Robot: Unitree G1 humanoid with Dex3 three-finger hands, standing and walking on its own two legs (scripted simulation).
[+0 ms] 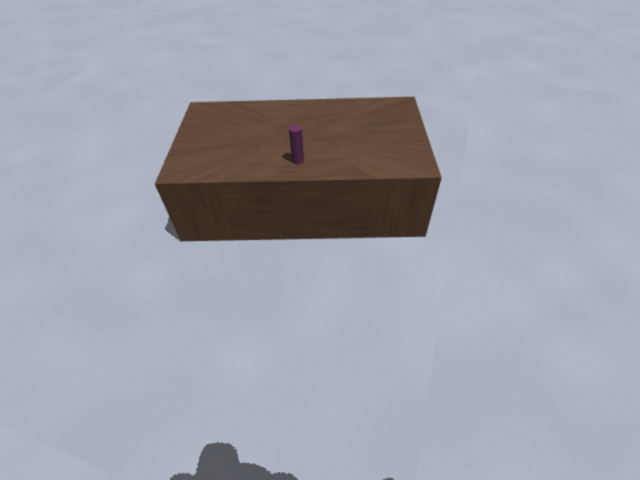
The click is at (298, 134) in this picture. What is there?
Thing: slim round
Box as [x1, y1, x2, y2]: [289, 125, 303, 164]
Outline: 292,125 289,127 292,161 297,164 303,161 301,127 299,125
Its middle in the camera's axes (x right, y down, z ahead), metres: -0.09 -0.37 +1.46
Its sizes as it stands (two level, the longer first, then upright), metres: 0.047 0.047 0.148
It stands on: a support 0.33 m high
